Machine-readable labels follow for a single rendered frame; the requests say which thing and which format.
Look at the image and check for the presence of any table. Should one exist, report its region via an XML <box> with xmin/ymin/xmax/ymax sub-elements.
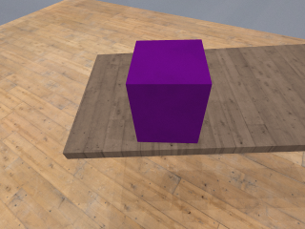
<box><xmin>62</xmin><ymin>44</ymin><xmax>305</xmax><ymax>159</ymax></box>

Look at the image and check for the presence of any carton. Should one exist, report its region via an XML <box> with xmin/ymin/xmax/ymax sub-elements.
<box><xmin>126</xmin><ymin>39</ymin><xmax>213</xmax><ymax>143</ymax></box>

